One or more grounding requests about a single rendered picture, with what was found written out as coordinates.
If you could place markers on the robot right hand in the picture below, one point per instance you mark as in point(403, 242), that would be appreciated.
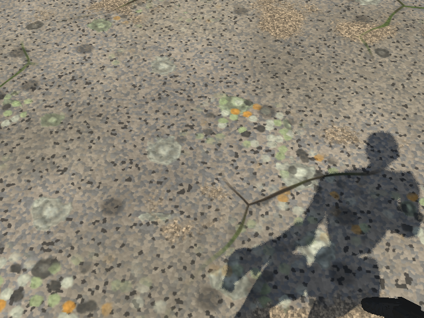
point(391, 307)

